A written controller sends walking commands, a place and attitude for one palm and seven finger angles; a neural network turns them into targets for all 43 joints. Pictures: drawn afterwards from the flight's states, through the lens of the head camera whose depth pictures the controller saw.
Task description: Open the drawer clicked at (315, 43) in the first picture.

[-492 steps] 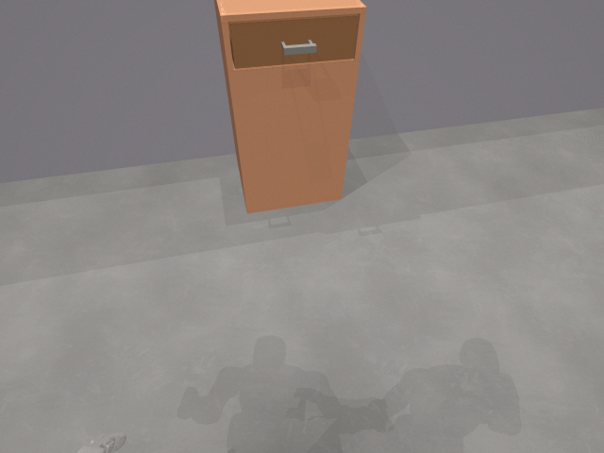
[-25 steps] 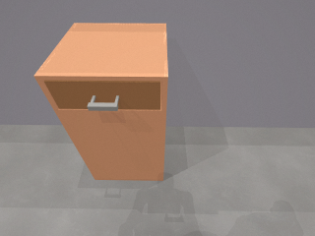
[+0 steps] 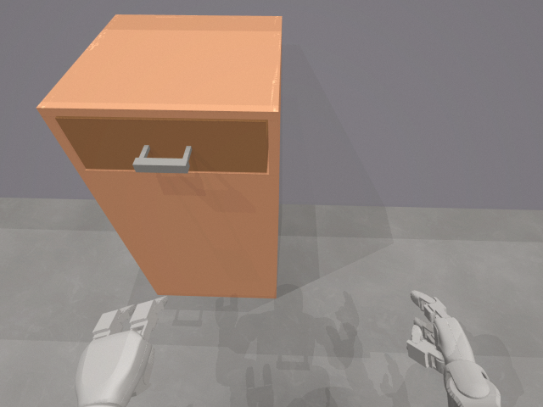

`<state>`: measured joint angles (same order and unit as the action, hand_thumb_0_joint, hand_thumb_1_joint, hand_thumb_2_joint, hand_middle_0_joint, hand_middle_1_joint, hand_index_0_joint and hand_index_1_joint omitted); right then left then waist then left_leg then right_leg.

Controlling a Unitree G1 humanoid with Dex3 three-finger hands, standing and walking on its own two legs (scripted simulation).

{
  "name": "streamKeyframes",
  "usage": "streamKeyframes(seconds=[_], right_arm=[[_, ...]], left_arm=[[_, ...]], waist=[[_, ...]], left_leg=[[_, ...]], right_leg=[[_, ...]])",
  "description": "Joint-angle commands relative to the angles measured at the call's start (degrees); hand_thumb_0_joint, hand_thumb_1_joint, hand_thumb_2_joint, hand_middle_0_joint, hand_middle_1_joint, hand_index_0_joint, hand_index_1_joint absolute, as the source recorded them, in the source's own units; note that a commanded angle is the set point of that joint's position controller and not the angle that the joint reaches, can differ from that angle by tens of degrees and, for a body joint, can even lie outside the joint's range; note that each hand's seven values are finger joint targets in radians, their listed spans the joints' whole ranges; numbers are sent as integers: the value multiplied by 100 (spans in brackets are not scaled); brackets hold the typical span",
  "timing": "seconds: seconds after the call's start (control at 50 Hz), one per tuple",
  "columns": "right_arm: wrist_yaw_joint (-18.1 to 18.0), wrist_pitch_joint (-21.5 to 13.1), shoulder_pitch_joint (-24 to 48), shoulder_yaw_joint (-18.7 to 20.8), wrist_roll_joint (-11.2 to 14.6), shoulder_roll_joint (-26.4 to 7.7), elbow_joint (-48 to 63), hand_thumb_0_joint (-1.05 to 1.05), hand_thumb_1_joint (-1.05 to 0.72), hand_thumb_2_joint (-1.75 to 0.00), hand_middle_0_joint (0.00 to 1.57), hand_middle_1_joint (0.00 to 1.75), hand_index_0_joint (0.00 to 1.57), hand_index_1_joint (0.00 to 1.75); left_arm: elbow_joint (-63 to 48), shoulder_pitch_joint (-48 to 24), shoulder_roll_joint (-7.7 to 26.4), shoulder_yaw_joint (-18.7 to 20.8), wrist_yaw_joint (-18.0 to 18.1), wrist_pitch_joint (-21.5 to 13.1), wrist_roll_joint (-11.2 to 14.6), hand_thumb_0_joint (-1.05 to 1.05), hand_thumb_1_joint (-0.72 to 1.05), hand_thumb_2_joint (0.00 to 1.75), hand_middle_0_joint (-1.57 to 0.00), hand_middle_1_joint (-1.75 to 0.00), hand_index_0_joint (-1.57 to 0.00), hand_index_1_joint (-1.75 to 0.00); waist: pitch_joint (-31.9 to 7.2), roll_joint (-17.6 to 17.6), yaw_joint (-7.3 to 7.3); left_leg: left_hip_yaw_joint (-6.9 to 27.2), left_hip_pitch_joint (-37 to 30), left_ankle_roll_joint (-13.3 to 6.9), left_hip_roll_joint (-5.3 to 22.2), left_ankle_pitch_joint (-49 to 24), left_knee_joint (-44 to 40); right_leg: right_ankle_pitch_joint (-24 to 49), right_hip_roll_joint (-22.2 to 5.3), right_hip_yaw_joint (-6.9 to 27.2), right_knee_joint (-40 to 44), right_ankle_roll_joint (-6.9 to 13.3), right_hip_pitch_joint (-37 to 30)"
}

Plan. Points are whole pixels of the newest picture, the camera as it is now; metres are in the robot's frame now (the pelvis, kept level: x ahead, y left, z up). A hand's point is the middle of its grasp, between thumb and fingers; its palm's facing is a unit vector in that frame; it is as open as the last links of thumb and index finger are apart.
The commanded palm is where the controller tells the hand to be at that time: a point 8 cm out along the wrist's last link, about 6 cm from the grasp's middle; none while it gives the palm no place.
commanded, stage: raise the hand with hooked fingers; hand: left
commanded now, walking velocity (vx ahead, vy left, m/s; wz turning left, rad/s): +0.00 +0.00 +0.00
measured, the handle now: (164, 158) +0.55 +0.29 +0.02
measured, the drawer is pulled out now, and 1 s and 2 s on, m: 0.00 0.00 0.00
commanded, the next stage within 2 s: move the hooked fingers above the handle in 1.50 s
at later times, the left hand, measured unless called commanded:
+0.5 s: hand (131, 307) +0.23 +0.23 +0.02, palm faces -0.08 -0.11 -0.99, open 11.4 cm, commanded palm +0.22 +0.24 +0.09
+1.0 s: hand (106, 228) +0.31 +0.26 +0.11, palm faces +0.11 -0.07 -0.99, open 13.7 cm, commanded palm +0.28 +0.27 +0.17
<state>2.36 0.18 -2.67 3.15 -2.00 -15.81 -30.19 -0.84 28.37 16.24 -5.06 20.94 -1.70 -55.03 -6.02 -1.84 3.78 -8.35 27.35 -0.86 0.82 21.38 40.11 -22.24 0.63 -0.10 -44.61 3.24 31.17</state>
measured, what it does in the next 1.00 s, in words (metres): stands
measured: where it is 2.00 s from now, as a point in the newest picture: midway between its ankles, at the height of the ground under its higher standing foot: outside the picture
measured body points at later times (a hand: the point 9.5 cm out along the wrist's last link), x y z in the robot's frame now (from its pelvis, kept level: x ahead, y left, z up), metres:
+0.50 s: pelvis +0.01 -0.02 +0.00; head +0.05 -0.05 +0.45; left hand +0.23 +0.23 +0.08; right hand +0.18 -0.24 -0.12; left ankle -0.01 +0.13 -0.71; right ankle +0.00 -0.08 -0.71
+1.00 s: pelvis +0.00 +0.04 +0.02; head +0.00 +0.01 +0.47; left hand +0.29 +0.27 +0.17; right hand +0.22 -0.16 -0.07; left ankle -0.01 +0.13 -0.71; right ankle +0.00 -0.08 -0.71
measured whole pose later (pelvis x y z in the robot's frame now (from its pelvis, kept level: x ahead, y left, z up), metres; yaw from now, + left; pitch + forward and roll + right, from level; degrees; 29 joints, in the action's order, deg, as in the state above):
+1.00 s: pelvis +0.00 +0.04 +0.02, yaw -2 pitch +1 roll +0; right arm -2.4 5.3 -4.2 -1.9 0.7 -11.4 -33.8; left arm 1.9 -4.0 25.1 -6.7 6.7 9.3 -55.4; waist -1.8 3.7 4.6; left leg 1.0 13.8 -2.5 -3.7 17.5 30.7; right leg -16.8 0.4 1.7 -32.2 0.4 16.0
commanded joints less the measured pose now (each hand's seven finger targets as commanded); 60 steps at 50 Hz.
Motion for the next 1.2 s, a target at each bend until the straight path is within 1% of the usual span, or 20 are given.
streamKeyframes(seconds=[0.0,0.02,0.04,0.1,0.14,0.2,0.28,0.34,0.36,0.44,0.52,0.56,0.58,0.62,0.66,0.7,0.78,0.9,1.08,1.18], right_arm=[[45,190,332,55,-184,-309,941,0,-90,-90,20,30,20,30],[9,217,314,64,-229,-285,943,0,-90,-90,20,30,20,30],[-41,258,285,57,-301,-266,843,0,-90,-90,20,30,20,30],[-168,164,240,58,-263,-271,778,0,-90,-90,20,30,20,30],[-191,115,262,29,-296,-262,713,0,-90,-90,20,30,20,30],[-198,177,362,-16,-270,-275,657,0,-90,-90,20,30,20,30],[-290,400,475,-156,-3,-281,731,0,-90,-90,20,30,20,30],[-364,392,592,-281,65,-286,728,0,-90,-90,20,30,20,30],[-366,382,540,-311,45,-282,700,0,-90,-90,20,30,20,30],[-454,232,540,-241,-2,-291,697,0,-90,-90,20,30,20,30],[-443,37,319,-57,-67,-263,536,0,-90,-90,20,30,20,30],[-415,33,266,40,-52,-292,488,0,-90,-90,20,30,20,30],[-392,38,255,87,-23,-305,465,0,-90,-90,20,30,20,30],[-367,73,279,137,69,-351,412,0,-90,-90,20,30,20,30],[-362,123,358,135,177,-394,379,0,-90,-90,20,30,20,30],[-413,150,467,96,255,-418,421,0,-90,-90,20,30,20,30],[-510,189,543,-32,282,-404,479,0,-90,-90,20,30,20,30],[-514,292,456,-225,247,-309,412,0,-90,-90,20,30,20,30],[-463,331,352,-283,279,-346,337,0,-90,-90,20,30,20,30],[-346,340,182,-219,247,-393,381,0,-90,-90,20,30,20,30]], left_arm=[[-1526,-409,1472,1192,765,-197,-779,0,41,69,-24,-62,-24,-62],[-1825,-870,1564,1233,903,-281,-842,0,39,68,-24,-63,-24,-63],[-2247,-1740,1764,1290,1015,-373,-887,0,36,67,-24,-64,-24,-64],[-2215,-2173,1569,1047,1087,-710,-588,0,29,64,-24,-69,-24,-69],[-2071,-2313,1485,935,1002,-859,-421,0,25,62,-25,-72,-25,-72],[-1332,-2069,1528,954,750,-534,-335,0,18,59,-25,-76,-25,-76],[-732,-1268,1734,1065,60,553,-47,0,8,55,-26,-82,-26,-82],[-721,-883,1984,1310,-405,746,199,0,1,52,-26,-87,-26,-87],[-994,-918,1937,1235,-513,675,215,0,-1,51,-27,-88,-27,-88],[-1704,-1404,1922,1375,-473,204,230,0,-10,47,-27,-94,-27,-94],[-1743,-1642,1929,1637,112,-266,-8,0,-20,43,-28,-100,-28,-100],[-1660,-1879,2042,1785,394,-176,-91,0,-24,41,-28,-103,-28,-103],[-1601,-2003,1917,1663,467,-72,-98,0,-27,40,-28,-105,-28,-105],[-1264,-2204,1780,1468,464,271,-50,0,-31,38,-29,-108,-29,-108],[-1064,-2611,1652,1135,275,662,9,0,-36,36,-29,-111,-29,-111],[-1113,-3058,1641,795,-26,973,55,0,-41,34,-29,-114,-29,-114],[-1154,-3757,1766,525,-663,1250,39,0,-50,30,-30,-120,-30,-120],[-900,-4638,2099,726,-1137,1147,-188,0,-50,30,-30,-120,-30,-120],[-632,-5817,2119,481,-1753,1080,10,0,-50,30,-30,-120,-30,-120],[-736,-5096,2016,508,-2044,846,106,0,-50,30,-30,-120,-30,-120]], waist=[[-1116,621,359],[-1386,839,260],[-1465,782,30],[-1449,876,-287],[-1222,518,-448],[-1086,131,-356],[-1407,-339,81],[-1413,-661,219],[-1400,-557,221],[-930,-262,149],[-1193,109,118],[-1449,219,129],[-1496,405,112],[-1385,371,66],[-1156,201,9],[-1022,327,11],[-775,186,23],[-589,466,103],[-625,611,-18],[-866,551,90]], left_leg=[[654,-171,-31,-444,-1482,161],[696,-421,-57,-444,-1541,386],[811,-532,-97,-436,-1433,646],[866,-653,-152,-421,-1064,1089],[915,-347,-181,-430,-962,1259],[868,277,-170,-428,-914,1031],[764,569,-55,-424,-1150,271],[750,553,-25,-417,-1126,-11],[817,503,-35,-408,-1196,-135],[903,337,-111,-386,-986,-333],[939,22,-122,-495,-1242,-266],[883,-114,-115,-524,-1334,-278],[851,-235,-105,-515,-1435,-306],[788,-385,-96,-482,-1539,-390],[782,-530,-107,-431,-1532,-577],[798,-796,-115,-382,-1533,-807],[898,-1178,-147,-301,-1627,-1151],[1017,-1524,-49,-222,-1922,-1505],[1133,-1899,42,-172,-2340,-1736],[1167,-2036,80,-128,-3034,-1691]], right_leg=[[1551,58,967,405,170,-406],[1539,32,1063,340,171,-174],[1310,-2,1151,332,133,194],[880,-80,1158,389,71,772],[969,-87,1224,447,25,771],[1604,-141,1156,541,-91,-27],[3080,-279,1227,711,-304,-1776],[3907,-399,1293,618,-425,-2488],[4033,-410,1158,588,-421,-2556],[2873,-358,1067,973,-340,-2147],[2596,-260,922,925,-227,-1851],[2510,-223,828,889,-179,-1836],[2546,-199,716,860,-145,-1782],[2511,-140,517,891,-132,-1698],[2158,-85,382,1026,-134,-1632],[1810,-60,257,1176,-127,-1656],[1548,-42,98,1384,-131,-1806],[1479,36,-50,1586,-37,-2007],[1635,66,-131,1869,-9,-2204],[1949,66,-158,1887,-13,-2370]])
